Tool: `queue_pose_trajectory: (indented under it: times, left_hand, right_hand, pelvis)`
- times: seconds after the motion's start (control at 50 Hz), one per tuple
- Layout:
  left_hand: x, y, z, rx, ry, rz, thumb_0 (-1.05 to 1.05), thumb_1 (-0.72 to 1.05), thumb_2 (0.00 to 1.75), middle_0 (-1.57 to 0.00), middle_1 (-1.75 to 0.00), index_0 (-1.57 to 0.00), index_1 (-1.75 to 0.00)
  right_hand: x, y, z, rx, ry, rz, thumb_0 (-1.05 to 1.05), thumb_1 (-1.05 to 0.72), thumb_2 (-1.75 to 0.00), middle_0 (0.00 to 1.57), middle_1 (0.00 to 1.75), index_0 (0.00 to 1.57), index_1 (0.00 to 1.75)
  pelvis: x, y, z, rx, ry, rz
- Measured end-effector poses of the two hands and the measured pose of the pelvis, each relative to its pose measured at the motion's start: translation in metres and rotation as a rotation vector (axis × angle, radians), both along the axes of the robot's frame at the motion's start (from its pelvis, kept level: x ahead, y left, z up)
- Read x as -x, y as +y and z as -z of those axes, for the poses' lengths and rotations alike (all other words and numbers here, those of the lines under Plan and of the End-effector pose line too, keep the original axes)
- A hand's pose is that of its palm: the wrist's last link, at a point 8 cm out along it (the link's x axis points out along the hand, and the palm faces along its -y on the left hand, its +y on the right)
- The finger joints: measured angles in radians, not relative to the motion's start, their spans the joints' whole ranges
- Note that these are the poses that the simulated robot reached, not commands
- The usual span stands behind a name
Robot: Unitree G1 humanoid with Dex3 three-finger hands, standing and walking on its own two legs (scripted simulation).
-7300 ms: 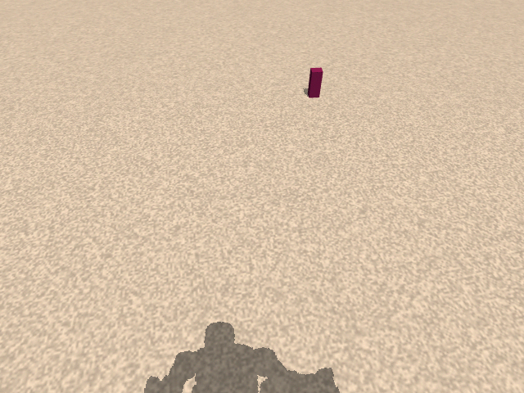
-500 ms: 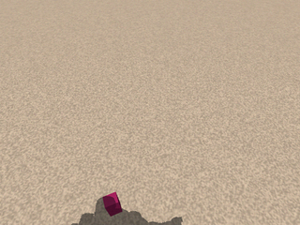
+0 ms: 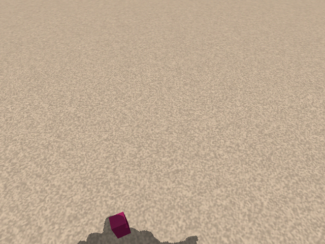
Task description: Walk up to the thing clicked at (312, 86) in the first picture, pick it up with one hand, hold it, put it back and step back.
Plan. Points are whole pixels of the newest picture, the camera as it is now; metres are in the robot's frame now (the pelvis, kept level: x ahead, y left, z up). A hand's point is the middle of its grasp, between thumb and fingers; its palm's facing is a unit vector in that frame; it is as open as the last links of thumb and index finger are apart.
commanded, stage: stand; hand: left
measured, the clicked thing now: (120, 225) +0.37 +0.23 -0.69
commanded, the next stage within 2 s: go down in 1.38 s
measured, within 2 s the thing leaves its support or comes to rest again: neither
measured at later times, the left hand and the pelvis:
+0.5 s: hand out of the picture +0.07 +0.25 -0.16, palm faces -0.03 -0.94 -0.34, open 7.4 cm; pelvis +0.00 +0.00 +0.00, yaw +0 degrees
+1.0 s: hand out of the picture +0.08 +0.26 -0.16, palm faces -0.04 -0.94 -0.35, open 7.4 cm; pelvis +0.00 +0.00 +0.00, yaw -1 degrees
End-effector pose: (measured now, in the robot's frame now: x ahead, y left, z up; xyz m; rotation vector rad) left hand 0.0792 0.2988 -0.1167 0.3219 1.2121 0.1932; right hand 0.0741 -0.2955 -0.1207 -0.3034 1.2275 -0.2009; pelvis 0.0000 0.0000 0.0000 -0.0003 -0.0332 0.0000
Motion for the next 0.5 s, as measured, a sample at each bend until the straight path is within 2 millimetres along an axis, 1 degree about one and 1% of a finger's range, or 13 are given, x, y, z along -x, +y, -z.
queue_pose_trajectory:
  times: [0.5]
  left_hand:
    - [0.010,0.000,0.002,0.000,0.019,0.000,0.00,0.90,0.89,-0.20,-0.30,-0.20,-0.30]
  right_hand:
    - [0.010,-0.002,0.000,0.004,0.016,0.005,0.01,-0.90,-0.90,0.20,0.30,0.20,0.30]
  pelvis:
    - [0.002,-0.001,0.000,0.001,-0.004,0.006]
